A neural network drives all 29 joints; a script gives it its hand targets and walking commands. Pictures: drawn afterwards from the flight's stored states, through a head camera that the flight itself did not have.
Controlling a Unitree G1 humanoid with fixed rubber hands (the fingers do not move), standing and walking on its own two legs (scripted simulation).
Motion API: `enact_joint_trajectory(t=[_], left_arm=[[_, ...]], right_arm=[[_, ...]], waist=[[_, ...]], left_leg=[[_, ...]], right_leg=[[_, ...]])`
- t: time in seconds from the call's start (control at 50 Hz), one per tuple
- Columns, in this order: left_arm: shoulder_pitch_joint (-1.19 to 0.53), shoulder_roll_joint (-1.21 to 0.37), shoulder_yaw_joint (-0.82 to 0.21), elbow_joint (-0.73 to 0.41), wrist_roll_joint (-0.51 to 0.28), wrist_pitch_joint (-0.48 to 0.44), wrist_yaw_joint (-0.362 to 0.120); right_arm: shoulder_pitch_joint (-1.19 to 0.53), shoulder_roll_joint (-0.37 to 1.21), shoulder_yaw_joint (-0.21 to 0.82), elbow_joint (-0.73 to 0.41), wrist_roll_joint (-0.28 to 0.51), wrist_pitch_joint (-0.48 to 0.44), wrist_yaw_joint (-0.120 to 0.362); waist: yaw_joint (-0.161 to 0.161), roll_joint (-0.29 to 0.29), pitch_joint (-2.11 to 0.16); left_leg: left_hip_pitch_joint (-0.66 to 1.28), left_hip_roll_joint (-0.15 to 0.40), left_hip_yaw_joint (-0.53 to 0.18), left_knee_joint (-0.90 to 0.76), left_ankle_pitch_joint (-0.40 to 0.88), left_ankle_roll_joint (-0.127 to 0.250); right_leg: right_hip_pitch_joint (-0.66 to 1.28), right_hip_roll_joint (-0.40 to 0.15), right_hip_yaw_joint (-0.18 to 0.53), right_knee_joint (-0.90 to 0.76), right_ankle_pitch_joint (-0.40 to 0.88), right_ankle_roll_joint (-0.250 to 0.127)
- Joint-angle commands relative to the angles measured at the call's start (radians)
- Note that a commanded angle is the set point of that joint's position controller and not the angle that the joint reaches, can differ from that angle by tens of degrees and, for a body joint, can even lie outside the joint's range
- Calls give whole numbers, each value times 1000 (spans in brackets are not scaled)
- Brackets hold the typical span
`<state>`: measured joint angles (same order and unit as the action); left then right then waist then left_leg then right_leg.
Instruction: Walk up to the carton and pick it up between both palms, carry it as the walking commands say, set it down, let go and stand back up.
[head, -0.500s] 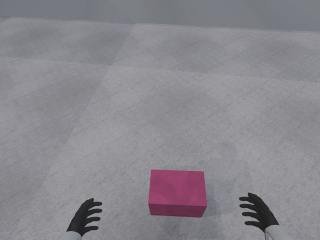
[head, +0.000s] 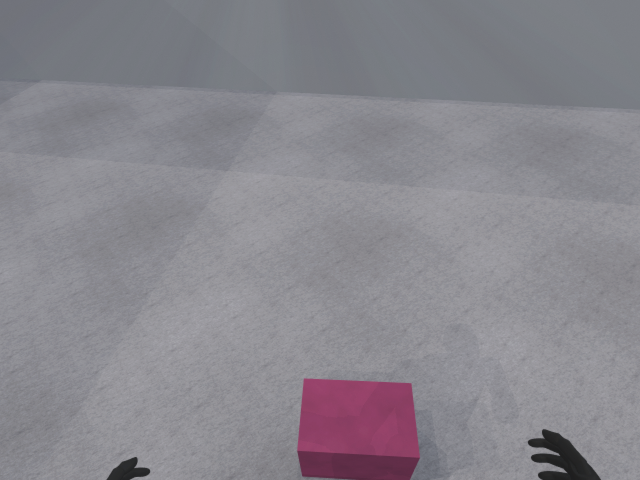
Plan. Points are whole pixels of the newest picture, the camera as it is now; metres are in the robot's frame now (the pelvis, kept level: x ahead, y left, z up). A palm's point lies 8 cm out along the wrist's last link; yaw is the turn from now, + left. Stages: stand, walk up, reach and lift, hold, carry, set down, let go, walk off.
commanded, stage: stand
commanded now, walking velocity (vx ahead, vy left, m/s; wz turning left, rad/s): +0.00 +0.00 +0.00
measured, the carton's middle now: (355, 430) +0.43 -0.05 -0.67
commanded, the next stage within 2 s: none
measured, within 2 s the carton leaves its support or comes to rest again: neither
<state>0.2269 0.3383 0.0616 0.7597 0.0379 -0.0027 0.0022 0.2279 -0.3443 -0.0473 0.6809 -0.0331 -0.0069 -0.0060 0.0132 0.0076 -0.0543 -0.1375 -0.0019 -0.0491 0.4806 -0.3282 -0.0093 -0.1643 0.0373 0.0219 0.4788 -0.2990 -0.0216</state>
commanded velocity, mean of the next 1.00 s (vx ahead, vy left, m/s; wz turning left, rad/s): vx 0.00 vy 0.00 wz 0.00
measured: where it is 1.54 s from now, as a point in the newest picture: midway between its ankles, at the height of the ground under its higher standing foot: outside the picture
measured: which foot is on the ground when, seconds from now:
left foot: down 0.00-1.00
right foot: down 0.00-1.00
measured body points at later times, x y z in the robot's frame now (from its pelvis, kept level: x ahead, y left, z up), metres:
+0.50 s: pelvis -0.02 +0.01 +0.00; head -0.04 +0.01 +0.45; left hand +0.10 +0.31 -0.10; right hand +0.09 -0.29 -0.10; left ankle -0.04 +0.13 -0.74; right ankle -0.03 -0.11 -0.74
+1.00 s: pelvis -0.04 +0.02 +0.01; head -0.06 +0.02 +0.46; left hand +0.05 +0.32 -0.11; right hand +0.04 -0.29 -0.11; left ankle -0.04 +0.13 -0.74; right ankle -0.03 -0.11 -0.74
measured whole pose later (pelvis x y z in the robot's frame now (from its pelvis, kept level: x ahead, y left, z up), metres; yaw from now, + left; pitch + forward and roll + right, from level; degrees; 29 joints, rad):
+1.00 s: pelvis -0.04 +0.02 +0.01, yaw -1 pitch -3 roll +0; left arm 0.17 0.36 0.02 1.03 0.02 -0.02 0.00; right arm 0.18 -0.36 -0.02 1.00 -0.02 -0.03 -0.01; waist 0.00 0.00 0.00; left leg -0.12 -0.03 -0.02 0.37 -0.21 0.02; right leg -0.16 0.00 0.05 0.38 -0.18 0.01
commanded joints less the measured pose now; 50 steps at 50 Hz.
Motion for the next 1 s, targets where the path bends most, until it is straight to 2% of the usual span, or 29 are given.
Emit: enact_joint_trajectory(t=[0.0,0.24,0.7,0.98], left_arm=[[-52,162,39,-60,-2,-21,6],[-79,167,22,19,-7,-27,6],[-103,193,0,170,-17,-32,4],[-105,204,-13,227,-21,-32,5]], right_arm=[[-39,-168,-39,-56,0,-23,-10],[-44,-181,-27,32,3,-35,-16],[-69,-199,-10,212,8,-39,-8],[-81,-206,-4,281,14,-36,-4]], waist=[[-4,-6,3],[-6,1,22],[-11,-9,72],[-12,-10,76]], left_leg=[[-28,79,-42,-60,381,15],[-25,92,-58,-97,364,21],[-33,98,-76,-185,195,34],[-32,102,-78,-207,149,36]], right_leg=[[19,-104,80,-66,391,15],[19,-111,92,-82,329,11],[4,-126,118,-153,188,7],[1,-133,122,-174,164,6]])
